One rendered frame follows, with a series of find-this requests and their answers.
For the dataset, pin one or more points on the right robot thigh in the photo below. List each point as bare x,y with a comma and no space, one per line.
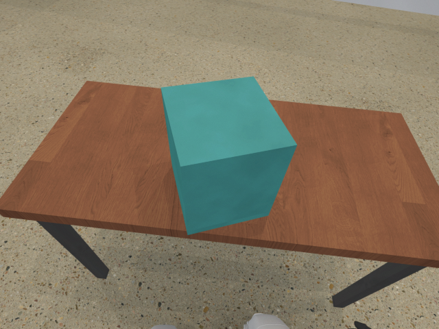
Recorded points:
265,321

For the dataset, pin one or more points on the carton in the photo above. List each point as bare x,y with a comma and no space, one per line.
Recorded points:
229,151

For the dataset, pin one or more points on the table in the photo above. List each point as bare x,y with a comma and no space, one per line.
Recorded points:
357,185

